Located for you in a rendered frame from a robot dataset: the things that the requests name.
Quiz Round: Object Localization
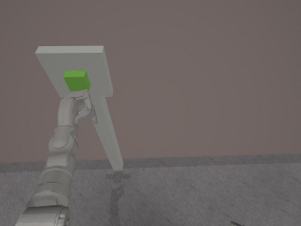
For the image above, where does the robot left upper arm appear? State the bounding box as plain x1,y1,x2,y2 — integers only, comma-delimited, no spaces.
17,204,71,226

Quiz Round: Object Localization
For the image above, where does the panel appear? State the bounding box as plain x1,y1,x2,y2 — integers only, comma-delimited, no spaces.
35,45,123,171

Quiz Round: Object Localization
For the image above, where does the robot left hand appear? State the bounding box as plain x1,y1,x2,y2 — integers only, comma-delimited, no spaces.
57,89,98,132

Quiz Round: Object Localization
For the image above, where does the button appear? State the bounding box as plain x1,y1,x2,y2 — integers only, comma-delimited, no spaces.
63,70,91,91

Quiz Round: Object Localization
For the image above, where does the robot left forearm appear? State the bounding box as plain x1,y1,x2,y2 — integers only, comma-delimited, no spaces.
15,125,79,226

